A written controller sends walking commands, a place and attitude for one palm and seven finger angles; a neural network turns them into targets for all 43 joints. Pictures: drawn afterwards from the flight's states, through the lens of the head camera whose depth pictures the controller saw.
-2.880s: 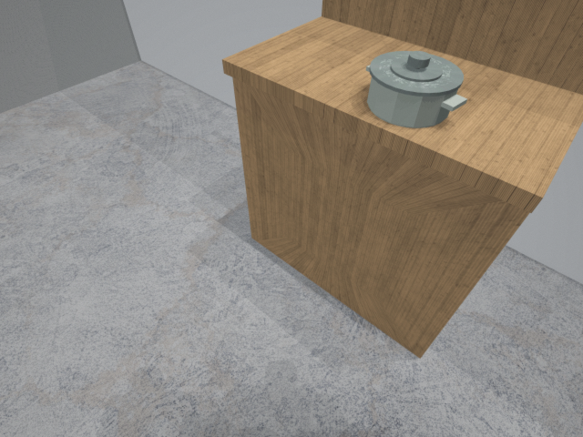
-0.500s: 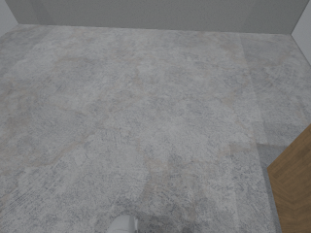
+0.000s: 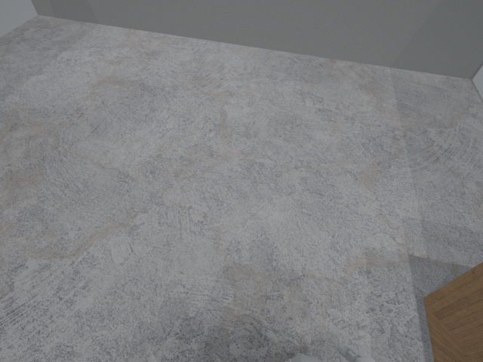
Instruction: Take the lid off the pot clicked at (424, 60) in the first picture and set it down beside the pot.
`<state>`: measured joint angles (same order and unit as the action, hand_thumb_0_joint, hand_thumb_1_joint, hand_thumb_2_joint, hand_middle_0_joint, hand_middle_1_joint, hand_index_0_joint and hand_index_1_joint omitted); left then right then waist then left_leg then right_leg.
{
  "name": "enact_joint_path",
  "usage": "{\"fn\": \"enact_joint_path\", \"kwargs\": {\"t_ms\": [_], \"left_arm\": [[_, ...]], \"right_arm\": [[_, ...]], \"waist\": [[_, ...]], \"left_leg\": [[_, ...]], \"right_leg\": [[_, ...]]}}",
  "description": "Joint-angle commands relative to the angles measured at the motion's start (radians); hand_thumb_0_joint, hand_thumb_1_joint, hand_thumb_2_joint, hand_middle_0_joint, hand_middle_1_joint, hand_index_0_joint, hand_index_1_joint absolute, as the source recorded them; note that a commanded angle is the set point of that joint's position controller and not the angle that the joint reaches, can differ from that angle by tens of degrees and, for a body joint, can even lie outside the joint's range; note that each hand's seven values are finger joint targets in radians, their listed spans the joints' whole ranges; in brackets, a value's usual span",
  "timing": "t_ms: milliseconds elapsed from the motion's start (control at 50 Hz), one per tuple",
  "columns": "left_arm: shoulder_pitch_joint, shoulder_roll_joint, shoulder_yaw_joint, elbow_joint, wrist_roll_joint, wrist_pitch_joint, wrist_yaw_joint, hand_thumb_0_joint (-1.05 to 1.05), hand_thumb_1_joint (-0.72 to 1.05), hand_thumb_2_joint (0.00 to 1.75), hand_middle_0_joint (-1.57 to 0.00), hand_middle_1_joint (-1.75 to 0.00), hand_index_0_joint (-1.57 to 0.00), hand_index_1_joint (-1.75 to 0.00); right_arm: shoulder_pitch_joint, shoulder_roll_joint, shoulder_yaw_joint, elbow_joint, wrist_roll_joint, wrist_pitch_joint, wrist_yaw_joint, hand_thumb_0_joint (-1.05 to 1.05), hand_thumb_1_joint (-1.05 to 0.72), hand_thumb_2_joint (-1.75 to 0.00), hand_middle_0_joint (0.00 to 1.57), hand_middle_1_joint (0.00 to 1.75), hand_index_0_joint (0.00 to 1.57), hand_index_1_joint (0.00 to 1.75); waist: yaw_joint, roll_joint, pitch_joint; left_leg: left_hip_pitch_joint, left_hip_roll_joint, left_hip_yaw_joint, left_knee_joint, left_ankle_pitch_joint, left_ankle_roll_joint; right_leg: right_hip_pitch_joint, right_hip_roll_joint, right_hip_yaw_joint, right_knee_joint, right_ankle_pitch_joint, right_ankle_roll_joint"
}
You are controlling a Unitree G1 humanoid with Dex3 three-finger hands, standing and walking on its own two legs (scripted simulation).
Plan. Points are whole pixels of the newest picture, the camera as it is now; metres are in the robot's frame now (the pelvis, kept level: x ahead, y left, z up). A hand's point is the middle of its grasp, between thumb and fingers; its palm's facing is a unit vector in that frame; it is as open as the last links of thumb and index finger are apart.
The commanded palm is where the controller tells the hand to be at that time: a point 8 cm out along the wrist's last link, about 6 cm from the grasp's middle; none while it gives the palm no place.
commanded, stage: turn to face it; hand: left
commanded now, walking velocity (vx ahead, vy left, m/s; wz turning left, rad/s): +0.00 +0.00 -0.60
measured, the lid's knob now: out of the picture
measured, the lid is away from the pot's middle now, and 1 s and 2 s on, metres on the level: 0.00 0.00 0.00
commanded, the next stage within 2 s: none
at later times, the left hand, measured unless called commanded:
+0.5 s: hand (180, 344) +0.17 +0.13 -0.15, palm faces -0.27 -0.92 -0.27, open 7.4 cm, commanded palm none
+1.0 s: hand (209, 310) +0.24 +0.09 -0.16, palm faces -0.59 -0.77 -0.24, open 7.4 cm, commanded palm none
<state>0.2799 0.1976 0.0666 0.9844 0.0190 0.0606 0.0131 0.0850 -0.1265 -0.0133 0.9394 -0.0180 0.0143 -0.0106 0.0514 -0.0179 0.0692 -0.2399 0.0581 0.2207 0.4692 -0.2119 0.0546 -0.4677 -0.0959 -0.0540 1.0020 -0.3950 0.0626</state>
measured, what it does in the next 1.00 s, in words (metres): steps on the spot, turning right: right foot, then left foot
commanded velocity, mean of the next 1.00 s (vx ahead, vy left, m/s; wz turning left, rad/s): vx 0.00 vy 0.00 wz -0.60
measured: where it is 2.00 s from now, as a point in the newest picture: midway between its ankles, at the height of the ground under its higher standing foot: outside the picture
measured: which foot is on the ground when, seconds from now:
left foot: down 0.00-0.16, up 0.18-0.62, down 0.64-1.00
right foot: up 0.00-0.14, down 0.16-0.64, up 0.66-1.00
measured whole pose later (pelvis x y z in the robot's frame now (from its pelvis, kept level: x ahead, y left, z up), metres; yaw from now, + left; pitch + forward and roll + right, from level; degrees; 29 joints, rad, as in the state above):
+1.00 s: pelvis +0.02 -0.02 +0.00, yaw -38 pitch +0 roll -1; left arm 0.13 0.25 0.07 0.89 0.01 0.08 -0.04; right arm 0.23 -0.20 -0.04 0.90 -0.02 0.01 -0.01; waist -0.01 0.01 0.10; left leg -0.21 0.15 0.22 0.53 -0.30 -0.04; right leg -0.36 -0.04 -0.06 0.77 -0.43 0.06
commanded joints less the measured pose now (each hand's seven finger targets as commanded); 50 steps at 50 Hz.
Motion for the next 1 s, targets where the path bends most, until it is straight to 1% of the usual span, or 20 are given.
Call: {"fn": "enact_joint_path", "kwargs": {"t_ms": [0,80,120,140,160,180,200,240,300,440,560,580,600,620,640,700,740,900,940,980], "left_arm": [[0.007,0.048,0.021,-0.078,0.006,-0.011,-0.015,0.00,0.90,0.90,-0.20,-0.30,-0.20,-0.30],[0.004,0.041,0.027,-0.104,0.006,-0.029,-0.021,0.00,0.90,0.90,-0.20,-0.30,-0.20,-0.30],[0.072,0.092,0.038,-0.093,0.010,-0.043,-0.020,0.00,0.90,0.90,-0.20,-0.30,-0.20,-0.30],[0.089,0.202,0.055,-0.093,0.020,-0.060,-0.010,0.00,0.90,0.90,-0.20,-0.30,-0.20,-0.30],[0.128,0.258,0.063,-0.089,0.007,-0.056,-0.001,0.00,0.90,0.90,-0.20,-0.30,-0.20,-0.30],[0.129,0.244,0.065,-0.086,0.002,-0.054,0.010,0.00,0.90,0.90,-0.20,-0.30,-0.20,-0.30],[0.067,0.215,0.063,-0.098,0.002,-0.047,0.014,0.00,0.90,0.90,-0.20,-0.30,-0.20,-0.30],[-0.040,0.181,0.048,-0.129,-0.003,-0.050,0.007,0.00,0.90,0.90,-0.20,-0.30,-0.20,-0.30],[-0.050,0.186,0.046,-0.130,-0.002,-0.055,0.001,0.00,0.90,0.90,-0.20,-0.30,-0.20,-0.30],[-0.037,0.228,0.055,-0.131,0.002,-0.044,-0.004,0.00,0.90,0.90,-0.20,-0.30,-0.20,-0.30],[-0.124,0.244,0.060,-0.165,-0.002,-0.030,-0.005,0.00,0.90,0.90,-0.20,-0.30,-0.20,-0.30],[-0.145,0.234,0.057,-0.173,-0.007,-0.027,-0.005,0.00,0.90,0.90,-0.20,-0.30,-0.20,-0.30],[-0.153,0.196,0.051,-0.186,-0.013,-0.024,-0.009,0.00,0.90,0.90,-0.20,-0.30,-0.20,-0.30],[-0.131,0.137,0.041,-0.211,-0.019,-0.020,-0.022,0.00,0.90,0.90,-0.20,-0.30,-0.20,-0.30],[-0.148,0.158,0.043,-0.224,-0.003,-0.025,-0.028,0.00,0.90,0.90,-0.20,-0.30,-0.20,-0.30],[-0.124,0.168,0.053,-0.171,0.004,-0.014,-0.043,0.00,0.90,0.90,-0.20,-0.30,-0.20,-0.30],[-0.132,0.141,0.042,-0.169,-0.001,-0.004,-0.050,0.00,0.90,0.90,-0.20,-0.30,-0.20,-0.30],[-0.227,0.105,0.019,-0.201,-0.003,-0.008,-0.056,0.00,0.90,0.90,-0.20,-0.30,-0.20,-0.30],[-0.208,0.104,0.018,-0.196,-0.004,-0.016,-0.054,0.00,0.90,0.90,-0.20,-0.30,-0.20,-0.30],[-0.120,0.129,0.025,-0.169,-0.002,-0.032,-0.051,0.00,0.90,0.90,-0.20,-0.30,-0.20,-0.30]], "right_arm": [[0.074,-0.211,-0.078,-0.025,-0.003,-0.010,-0.012,0.00,-0.90,-0.90,0.20,0.30,0.20,0.30],[0.099,-0.228,-0.095,-0.019,-0.006,-0.009,-0.010,0.00,-0.90,-0.90,0.20,0.30,0.20,0.30],[0.091,-0.215,-0.098,-0.027,0.001,-0.008,-0.007,0.00,-0.90,-0.90,0.20,0.30,0.20,0.30],[0.113,-0.151,-0.084,-0.055,0.006,-0.006,-0.001,0.00,-0.90,-0.90,0.20,0.30,0.20,0.30],[0.058,-0.129,-0.069,-0.094,0.005,0.004,-0.004,0.00,-0.90,-0.90,0.20,0.30,0.20,0.30],[0.016,-0.143,-0.066,-0.101,0.004,0.015,-0.013,0.00,-0.90,-0.90,0.20,0.30,0.20,0.30],[0.006,-0.154,-0.072,-0.097,0.003,0.019,-0.015,0.00,-0.90,-0.90,0.20,0.30,0.20,0.30],[0.052,-0.169,-0.073,-0.064,-0.003,0.015,-0.009,0.00,-0.90,-0.90,0.20,0.30,0.20,0.30],[0.082,-0.171,-0.070,-0.051,-0.003,0.015,-0.010,0.00,-0.90,-0.90,0.20,0.30,0.20,0.30],[0.040,-0.187,-0.061,-0.093,0.004,0.008,-0.017,0.00,-0.90,-0.90,0.20,0.30,0.20,0.30],[0.131,-0.191,-0.056,-0.101,0.017,-0.007,-0.027,0.00,-0.90,-0.90,0.20,0.30,0.20,0.30],[0.176,-0.197,-0.057,-0.090,0.017,-0.013,-0.029,0.00,-0.90,-0.90,0.20,0.30,0.20,0.30],[0.210,-0.239,-0.064,-0.088,0.014,-0.021,-0.032,0.00,-0.90,-0.90,0.20,0.30,0.20,0.30],[0.200,-0.341,-0.080,-0.108,0.000,-0.022,-0.030,0.00,-0.90,-0.90,0.20,0.30,0.20,0.30],[0.193,-0.366,-0.080,-0.133,-0.002,-0.015,-0.028,0.00,-0.90,-0.90,0.20,0.30,0.20,0.30],[0.080,-0.262,-0.052,-0.151,-0.006,-0.024,-0.033,0.00,-0.90,-0.90,0.20,0.30,0.20,0.30],[0.105,-0.249,-0.053,-0.145,-0.005,-0.026,-0.031,0.00,-0.90,-0.90,0.20,0.30,0.20,0.30],[0.203,-0.291,-0.088,-0.088,-0.006,-0.017,-0.015,0.00,-0.90,-0.90,0.20,0.30,0.20,0.30],[0.194,-0.304,-0.096,-0.085,-0.008,-0.014,-0.011,0.00,-0.90,-0.90,0.20,0.30,0.20,0.30],[0.175,-0.306,-0.098,-0.087,-0.002,-0.011,-0.007,0.00,-0.90,-0.90,0.20,0.30,0.20,0.30]], "waist": [[-0.070,0.160,-0.036],[-0.065,0.172,-0.096],[-0.019,0.084,-0.132],[-0.011,-0.212,-0.136],[0.024,-0.246,-0.130],[0.033,-0.236,-0.141],[0.008,-0.186,-0.107],[-0.038,-0.085,-0.098],[-0.040,-0.097,-0.117],[-0.016,-0.095,-0.135],[-0.062,-0.128,-0.163],[-0.085,-0.122,-0.167],[-0.103,-0.011,-0.180],[-0.091,0.291,-0.152],[-0.094,0.269,-0.099],[-0.039,0.184,-0.072],[-0.051,0.167,-0.079],[-0.111,0.236,-0.094],[-0.104,0.256,-0.110],[-0.056,0.206,-0.145]], "left_leg": [[0.058,0.313,-0.139,-0.195,0.085,0.104],[0.124,0.319,-0.078,-0.053,0.268,0.072],[0.062,0.259,-0.002,0.152,0.220,-0.012],[-0.190,0.139,0.048,0.373,-0.098,-0.090],[-0.311,0.048,-0.059,0.550,-0.425,-0.119],[-0.332,0.047,-0.175,0.644,-0.410,-0.109],[-0.371,0.054,-0.206,0.704,-0.335,-0.111],[-0.358,0.068,-0.217,0.696,-0.192,-0.132],[-0.315,0.050,-0.204,0.613,-0.160,-0.149],[-0.271,0.013,-0.207,0.429,-0.206,-0.153],[-0.062,-0.032,-0.200,0.119,-0.142,-0.125],[0.045,-0.024,-0.204,-0.014,-0.056,-0.116],[0.180,0.067,-0.293,-0.134,-0.012,-0.083],[0.256,0.321,-0.554,-0.222,0.085,0.016],[0.141,0.445,-0.623,-0.226,0.127,0.110],[0.086,0.281,-0.369,-0.169,0.305,0.069],[0.122,0.240,-0.267,-0.145,0.380,0.065],[0.189,0.289,-0.154,-0.076,0.482,0.072],[0.182,0.298,-0.133,-0.030,0.487,0.054],[0.118,0.269,-0.060,0.110,0.411,-0.015]], "right_leg": [[0.023,0.000,-0.027,-0.141,-0.004,0.000],[0.117,0.043,-0.065,-0.325,0.041,-0.016],[0.279,0.030,-0.031,-0.558,0.268,-0.041],[0.437,-0.182,0.283,-0.665,0.556,-0.132],[0.417,-0.329,0.418,-0.665,0.781,-0.255],[0.372,-0.291,0.436,-0.681,0.702,-0.279],[0.360,-0.252,0.417,-0.682,0.583,-0.271],[0.344,-0.171,0.296,-0.672,0.523,-0.235],[0.357,-0.134,0.268,-0.657,0.575,-0.224],[0.385,-0.125,0.383,-0.632,0.600,-0.261],[0.300,-0.079,0.444,-0.559,0.636,-0.217],[0.230,-0.053,0.440,-0.520,0.577,-0.181],[0.104,0.032,0.368,-0.425,0.422,-0.123],[-0.107,0.182,0.206,-0.228,-0.001,-0.047],[-0.119,0.151,0.116,-0.007,-0.204,-0.017],[-0.113,0.093,0.116,0.209,-0.066,0.006],[-0.104,0.085,0.088,0.199,-0.028,0.019],[0.026,0.064,-0.029,-0.181,-0.059,0.010],[0.090,0.078,-0.047,-0.288,-0.045,-0.009],[0.267,0.094,-0.070,-0.517,0.150,-0.031]]}}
